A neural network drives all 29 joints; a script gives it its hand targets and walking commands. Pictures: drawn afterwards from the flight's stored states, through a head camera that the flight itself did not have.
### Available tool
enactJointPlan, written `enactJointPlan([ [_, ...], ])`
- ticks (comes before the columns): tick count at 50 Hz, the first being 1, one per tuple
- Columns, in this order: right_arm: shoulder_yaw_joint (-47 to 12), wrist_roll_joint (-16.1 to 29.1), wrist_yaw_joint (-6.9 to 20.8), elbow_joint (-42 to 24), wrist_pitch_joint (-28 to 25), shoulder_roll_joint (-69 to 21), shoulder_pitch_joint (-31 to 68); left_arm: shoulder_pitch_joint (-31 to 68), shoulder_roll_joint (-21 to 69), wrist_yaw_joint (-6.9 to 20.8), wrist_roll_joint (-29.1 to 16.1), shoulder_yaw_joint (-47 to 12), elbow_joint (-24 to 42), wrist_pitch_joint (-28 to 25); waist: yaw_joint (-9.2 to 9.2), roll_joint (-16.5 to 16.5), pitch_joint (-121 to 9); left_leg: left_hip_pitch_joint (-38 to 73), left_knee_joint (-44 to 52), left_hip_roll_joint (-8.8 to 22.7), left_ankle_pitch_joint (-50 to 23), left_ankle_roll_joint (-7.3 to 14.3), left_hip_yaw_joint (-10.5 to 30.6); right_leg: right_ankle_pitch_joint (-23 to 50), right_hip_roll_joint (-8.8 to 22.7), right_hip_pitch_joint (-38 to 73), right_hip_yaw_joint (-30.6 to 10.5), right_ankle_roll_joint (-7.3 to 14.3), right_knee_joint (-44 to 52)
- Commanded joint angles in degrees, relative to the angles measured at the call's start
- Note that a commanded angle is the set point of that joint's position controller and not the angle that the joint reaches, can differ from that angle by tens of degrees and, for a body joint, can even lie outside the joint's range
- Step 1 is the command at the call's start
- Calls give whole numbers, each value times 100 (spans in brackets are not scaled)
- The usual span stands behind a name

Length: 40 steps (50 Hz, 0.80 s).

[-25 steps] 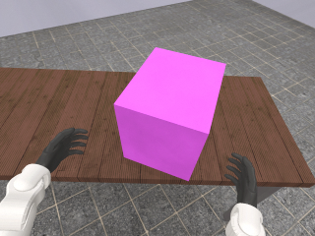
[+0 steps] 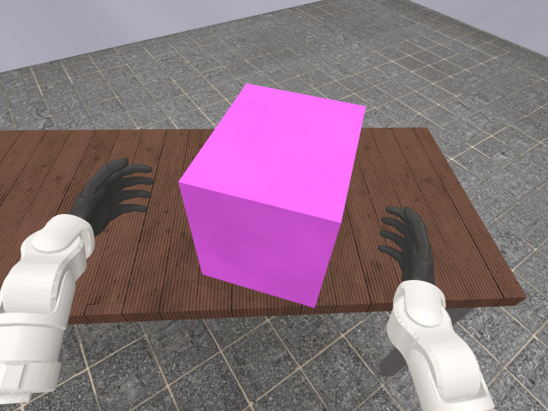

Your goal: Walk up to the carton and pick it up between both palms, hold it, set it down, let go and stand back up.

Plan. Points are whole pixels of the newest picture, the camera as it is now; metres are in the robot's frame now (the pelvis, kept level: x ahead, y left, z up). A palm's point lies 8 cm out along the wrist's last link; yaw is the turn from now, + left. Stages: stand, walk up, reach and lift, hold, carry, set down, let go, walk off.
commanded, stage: reach and lift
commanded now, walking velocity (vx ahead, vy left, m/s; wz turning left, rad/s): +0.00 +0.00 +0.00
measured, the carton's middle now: (280, 194) +0.46 -0.01 +0.03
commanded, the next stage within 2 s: none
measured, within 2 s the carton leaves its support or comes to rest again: neither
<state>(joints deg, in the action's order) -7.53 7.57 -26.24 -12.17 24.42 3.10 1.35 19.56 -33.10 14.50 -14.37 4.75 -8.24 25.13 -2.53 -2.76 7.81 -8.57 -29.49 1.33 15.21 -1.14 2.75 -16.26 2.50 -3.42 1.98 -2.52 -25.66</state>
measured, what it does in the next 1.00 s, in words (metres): stands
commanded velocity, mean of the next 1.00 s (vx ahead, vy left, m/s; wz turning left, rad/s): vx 0.00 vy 0.00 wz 0.00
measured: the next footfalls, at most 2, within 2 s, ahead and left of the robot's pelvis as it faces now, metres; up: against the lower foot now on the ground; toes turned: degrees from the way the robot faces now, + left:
none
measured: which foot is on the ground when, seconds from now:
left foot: down 0.00-1.00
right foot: down 0.00-1.00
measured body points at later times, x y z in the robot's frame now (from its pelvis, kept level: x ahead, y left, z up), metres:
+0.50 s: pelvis +0.00 +0.00 +0.00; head +0.02 +0.03 +0.45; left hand +0.44 +0.23 +0.17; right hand +0.33 -0.18 +0.13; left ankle +0.02 +0.13 -0.74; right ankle -0.02 -0.15 -0.74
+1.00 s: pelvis +0.00 +0.00 +0.00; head +0.03 +0.03 +0.45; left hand +0.49 +0.20 +0.19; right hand +0.38 -0.19 +0.15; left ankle +0.02 +0.13 -0.74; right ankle -0.02 -0.15 -0.74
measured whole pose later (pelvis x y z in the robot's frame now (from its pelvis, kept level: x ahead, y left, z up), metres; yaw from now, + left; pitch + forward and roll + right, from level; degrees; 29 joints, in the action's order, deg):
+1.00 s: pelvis +0.00 +0.00 +0.00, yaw +0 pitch -3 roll -1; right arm -2.7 12.2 -23.7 26.0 19.5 4.0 39.6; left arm 59.4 -33.1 11.7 -14.4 1.2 -55.0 19.4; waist -10.7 -3.2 5.9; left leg -11.6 -29.5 1.3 14.9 -0.8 2.7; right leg -15.2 2.5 -5.9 2.0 -2.6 -24.3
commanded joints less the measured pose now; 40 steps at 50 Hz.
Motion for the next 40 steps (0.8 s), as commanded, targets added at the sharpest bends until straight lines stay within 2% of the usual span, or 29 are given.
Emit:
enactJointPlan([
  [1, 542, 671, 7, -394, 30, 300, 1971, 2215, -1291, 42, -555, 541, -42, -17, -191, 730, -1670, 165, 1088, -26, -678, 297, -730, 2441, 37, 340, -282, 102, 680],
  [2, 471, 669, 16, -353, 15, 237, 1661, 1916, -1275, 58, -505, 634, -20, -85, -123, 586, -1673, 262, 1101, -19, -804, 325, -701, 2486, 8, 463, -278, 116, 710],
  [4, 583, 657, 27, -22, 88, 253, 2033, 2399, -1213, 67, -484, 427, -326, -23, -283, 756, -1580, 148, 1064, -24, -740, 285, -709, 2500, -15, 269, -256, 141, 697],
  [5, 631, 681, 26, -133, 110, 324, 2379, 2599, -1324, 45, -499, 472, -375, -61, -203, 679, -1782, 167, 1063, -19, -721, 313, -690, 2337, -27, 291, -218, 159, 707],
  [7, 659, 699, 22, 115, 139, 259, 2469, 2750, -1367, 45, -482, 448, -616, -46, -256, 687, -1728, 105, 1076, -26, -564, 338, -718, 2118, -43, 255, -236, 164, 744],
  [9, 687, 717, 78, 44, 94, 328, 2931, 3211, -1372, -2, -541, 321, -602, -79, -324, 765, -2017, -13, 1040, -9, -675, 308, -699, 2380, -56, 314, -246, 165, 617],
  [10, 693, 695, 81, 54, 73, 310, 2729, 2962, -1230, -20, -477, 384, -597, -106, -308, 699, -2045, 117, 1052, -30, -766, 308, -715, 2486, -59, 410, -240, 153, 627],
  [11, 752, 687, 57, 478, 141, 307, 2869, 3154, -1266, 7, -455, 280, -1010, -88, -425, 654, -1866, 83, 1060, -12, -661, 318, -684, 2350, -83, 280, -180, 151, 657],
  [12, 714, 683, 83, 340, 110, 342, 3054, 3308, -1306, -6, -463, 298, -873, -107, -363, 651, -2090, 45, 1018, 2, -806, 335, -676, 2596, -79, 338, -217, 148, 613],
  [14, 769, 756, 51, 800, 166, 389, 3194, 3511, -1284, 6, -470, 202, -1257, -53, -513, 765, -1966, 45, 998, -42, -761, 287, -671, 2644, -74, 285, -216, 132, 662],
  [15, 699, 811, 77, 723, 116, 341, 3304, 3578, -1237, -1, -393, 237, -1197, -87, -465, 778, -1977, 54, 971, -44, -915, 291, -691, 2784, -74, 300, -210, 121, 616],
  [16, 779, 822, 64, 698, 73, 419, 3430, 3771, -1223, -20, -386, 217, -1134, -82, -544, 778, -2185, 91, 933, -67, -1059, 241, -681, 2947, -113, 362, -182, 144, 603],
  [17, 732, 853, 63, 692, 50, 361, 3509, 3743, -1237, -20, -379, 263, -1197, -106, -455, 758, -2292, 182, 932, -61, -1064, 246, -697, 2921, -101, 432, -184, 105, 617],
  [19, 745, 898, 67, 814, -4, 436, 3491, 3791, -1225, -47, -353, 235, -1300, -61, -485, 825, -2354, 265, 885, -74, -1284, 191, -688, 3291, -130, 425, -149, 89, 592],
  [20, 746, 914, 73, 880, 8, 441, 3715, 3885, -1225, -23, -349, 264, -1449, -22, -458, 775, -2322, 276, 883, -74, -1239, 189, -687, 3313, -130, 391, -171, 69, 607],
  [21, 805, 855, 85, 952, 32, 466, 3843, 4046, -1245, -37, -294, 247, -1462, -60, -547, 685, -2335, 213, 896, -66, -1227, 225, -662, 3225, -153, 408, -143, 75, 625],
  [22, 761, 889, 73, 980, 29, 460, 3817, 3957, -1223, -24, -238, 272, -1668, -38, -488, 663, -2347, 212, 898, -73, -1288, 210, -684, 3152, -189, 477, -110, 86, 613],
  [23, 862, 910, 93, 984, 10, 515, 4290, 4508, -1290, -70, -366, 199, -1670, -74, -586, 737, -2500, 107, 878, -82, -1112, 217, -688, 3081, -177, 379, -132, 59, 575],
  [24, 814, 893, 123, 1198, -7, 469, 4033, 4282, -1249, -91, -220, 165, -1823, -92, -522, 837, -2430, 147, 902, -48, -1172, 196, -663, 3137, -171, 401, -109, 101, 549],
  [25, 765, 994, 133, 1002, -107, 443, 4037, 4239, -1099, -116, -225, 124, -1576, -67, -524, 811, -2645, 310, 864, -58, -1463, 184, -677, 3375, -201, 499, -93, 103, 523],
  [26, 826, 972, 138, 1392, -17, 534, 4336, 4599, -1216, -97, -207, 86, -1970, -93, -604, 837, -2498, 190, 879, -76, -1293, 185, -675, 3164, -202, 364, -86, 117, 576],
  [30, 1139, 913, 151, 1633, -75, 577, 4963, 5239, -1114, -163, -389, -181, -2230, -159, -850, 794, -2770, 181, 849, -28, -1143, 167, -633, 2931, -236, 314, 8, 106, 591],
  [33, 877, 1027, 190, 1836, -182, 431, 5052, 5212, -1081, -179, -237, -177, -2605, -291, -704, 719, -2880, 218, 868, -68, -1227, 224, -653, 3160, -201, 363, -49, 74, 562],
  [35, 1076, 974, 177, 2207, -202, 528, 5334, 5536, -1056, -174, -305, -332, -2842, -347, -876, 830, -2802, 223, 796, -77, -1241, 163, -637, 3177, -235, 217, -2, 61, 559],
  [36, 1002, 986, 208, 2496, -208, 502, 5452, 5672, -1159, -180, -142, -279, -3187, -399, -797, 901, -2774, 194, 793, -78, -1154, 160, -648, 3019, -213, 148, 5, 80, 580],
  [37, 972, 1041, 232, 2251, -273, 487, 5560, 5735, -1111, -223, -238, -316, -3048, -439, -720, 860, -2883, 218, 814, -75, -1260, 164, -622, 3113, -246, 267, 25, 63, 550],
  [38, 1086, 997, 219, 2686, -258, 491, 5657, 5854, -1052, -245, -202, -435, -3290, -439, -898, 858, -2860, 203, 803, -68, -1248, 144, -614, 3191, -254, 140, 51, 81, 561],
  [39, 1067, 1030, 218, 2533, -336, 528, 5916, 6155, -1092, -254, -259, -479, -3371, -521, -904, 933, -3198, 105, 730, -101, -1334, 146, -617, 3424, -221, 191, 24, 45, 488],
  [40, 949, 1028, 219, 2660, -411, 418, 5551, 5686, -1065, -258, -186, -393, -3392, -559, -802, 848, -3165, 262, 776, -73, -1552, 155, -599, 3568, -252, 309, 41, 56, 494],
])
